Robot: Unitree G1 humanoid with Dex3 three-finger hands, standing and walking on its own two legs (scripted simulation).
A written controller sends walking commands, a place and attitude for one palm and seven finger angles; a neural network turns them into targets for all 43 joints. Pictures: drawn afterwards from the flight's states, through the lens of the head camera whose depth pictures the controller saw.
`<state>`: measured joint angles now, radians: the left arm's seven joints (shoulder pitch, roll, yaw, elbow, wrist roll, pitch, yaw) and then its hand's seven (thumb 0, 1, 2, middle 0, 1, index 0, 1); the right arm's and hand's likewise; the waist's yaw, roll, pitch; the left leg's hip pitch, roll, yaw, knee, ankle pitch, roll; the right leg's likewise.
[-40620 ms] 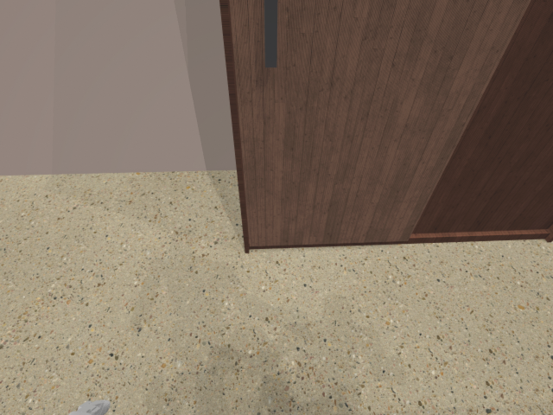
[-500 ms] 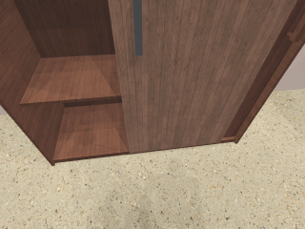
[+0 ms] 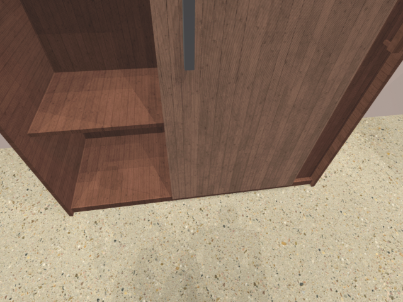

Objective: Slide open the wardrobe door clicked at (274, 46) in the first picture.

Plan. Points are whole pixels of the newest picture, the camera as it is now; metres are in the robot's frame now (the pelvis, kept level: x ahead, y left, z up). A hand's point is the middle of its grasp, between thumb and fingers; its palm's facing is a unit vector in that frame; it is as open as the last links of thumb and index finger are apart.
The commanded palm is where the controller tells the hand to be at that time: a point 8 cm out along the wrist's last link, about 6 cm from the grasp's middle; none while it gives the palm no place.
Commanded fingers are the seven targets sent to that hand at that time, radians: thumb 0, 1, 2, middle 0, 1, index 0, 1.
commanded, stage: look to check the result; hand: left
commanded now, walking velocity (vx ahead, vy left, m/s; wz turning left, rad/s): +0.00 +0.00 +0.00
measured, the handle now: (187, 30) +0.72 +0.08 +0.20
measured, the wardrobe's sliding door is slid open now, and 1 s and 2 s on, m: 0.54 0.54 0.54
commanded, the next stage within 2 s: stand and wait in 0.10 s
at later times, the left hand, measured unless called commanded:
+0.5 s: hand out of the picture -0.02 +0.16 -0.18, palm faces +0.01 -0.99 -0.15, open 7.4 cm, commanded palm none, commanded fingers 0.00 0.90 0.90 -0.20 -0.30 -0.20 -0.30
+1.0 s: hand out of the picture -0.03 +0.16 -0.18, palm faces +0.00 -0.99 -0.14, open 7.4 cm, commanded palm none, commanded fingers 0.00 0.90 0.90 -0.20 -0.30 -0.20 -0.30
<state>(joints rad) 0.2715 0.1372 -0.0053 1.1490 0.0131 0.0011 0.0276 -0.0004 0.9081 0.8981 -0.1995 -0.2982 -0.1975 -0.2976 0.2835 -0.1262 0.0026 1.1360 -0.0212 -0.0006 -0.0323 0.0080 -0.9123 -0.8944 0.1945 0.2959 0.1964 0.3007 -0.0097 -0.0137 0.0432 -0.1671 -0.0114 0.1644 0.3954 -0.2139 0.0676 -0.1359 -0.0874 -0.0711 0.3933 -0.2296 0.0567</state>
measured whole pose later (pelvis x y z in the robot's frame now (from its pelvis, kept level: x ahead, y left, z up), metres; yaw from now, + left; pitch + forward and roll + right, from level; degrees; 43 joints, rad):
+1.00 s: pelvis -0.01 +0.00 +0.00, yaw +0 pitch -1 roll +0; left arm 0.28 0.13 -0.01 1.15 0.02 0.00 0.03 0.00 0.91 0.90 -0.20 -0.30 -0.20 -0.30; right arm 0.28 -0.12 0.00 1.13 -0.02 0.00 -0.03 0.01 -0.91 -0.89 0.19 0.30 0.20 0.30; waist -0.01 -0.01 0.05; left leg -0.18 -0.02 0.17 0.39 -0.20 0.08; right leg -0.16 -0.09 -0.06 0.40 -0.21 0.06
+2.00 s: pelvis +0.00 -0.01 +0.00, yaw +0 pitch -1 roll +0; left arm 0.26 0.14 -0.01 1.16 0.01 0.00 0.03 0.00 0.92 0.90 -0.20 -0.30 -0.20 -0.30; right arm 0.26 -0.13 0.00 1.15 -0.02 0.00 -0.03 0.01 -0.92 -0.89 0.19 0.30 0.20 0.30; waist -0.01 -0.02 0.06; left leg -0.16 0.00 0.16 0.39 -0.21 0.06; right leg -0.13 -0.08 -0.08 0.38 -0.23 0.05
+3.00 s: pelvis +0.01 -0.01 +0.00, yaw +0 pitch -1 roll +0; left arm 0.26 0.14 -0.01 1.16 0.01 0.00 0.03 0.00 0.91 0.90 -0.20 -0.30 -0.20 -0.30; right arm 0.26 -0.13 0.00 1.15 -0.02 0.00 -0.04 0.01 -0.92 -0.89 0.19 0.30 0.20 0.30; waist -0.01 -0.02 0.06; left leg -0.15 -0.01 0.15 0.38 -0.21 0.06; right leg -0.11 -0.08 -0.08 0.37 -0.23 0.05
